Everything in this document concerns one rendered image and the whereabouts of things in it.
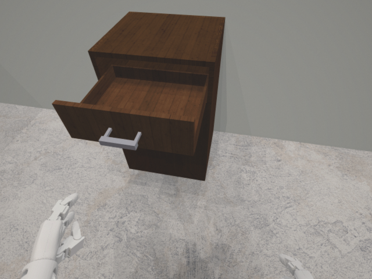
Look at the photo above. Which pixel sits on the cabinet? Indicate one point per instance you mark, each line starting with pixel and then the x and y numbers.
pixel 169 42

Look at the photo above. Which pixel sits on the handle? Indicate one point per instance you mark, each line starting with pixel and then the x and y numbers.
pixel 119 143

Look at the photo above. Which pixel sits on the drawer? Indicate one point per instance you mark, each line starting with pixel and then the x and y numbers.
pixel 166 106

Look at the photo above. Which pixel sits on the left robot hand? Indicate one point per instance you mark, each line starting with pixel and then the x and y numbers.
pixel 51 231

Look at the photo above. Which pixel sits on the right robot hand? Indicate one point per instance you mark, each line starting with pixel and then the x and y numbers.
pixel 295 267

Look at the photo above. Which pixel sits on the left robot forearm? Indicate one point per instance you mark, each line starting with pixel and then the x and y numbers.
pixel 40 269

